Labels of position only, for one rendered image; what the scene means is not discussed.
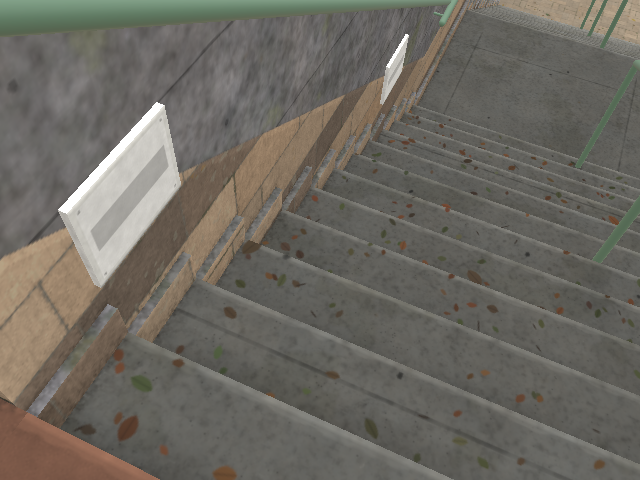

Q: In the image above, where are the stairs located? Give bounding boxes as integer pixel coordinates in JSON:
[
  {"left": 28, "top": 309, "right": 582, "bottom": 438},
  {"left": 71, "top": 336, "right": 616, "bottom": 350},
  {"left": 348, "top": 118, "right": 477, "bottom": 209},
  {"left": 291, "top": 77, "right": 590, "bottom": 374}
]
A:
[
  {"left": 60, "top": 105, "right": 640, "bottom": 480},
  {"left": 471, "top": 5, "right": 640, "bottom": 74}
]

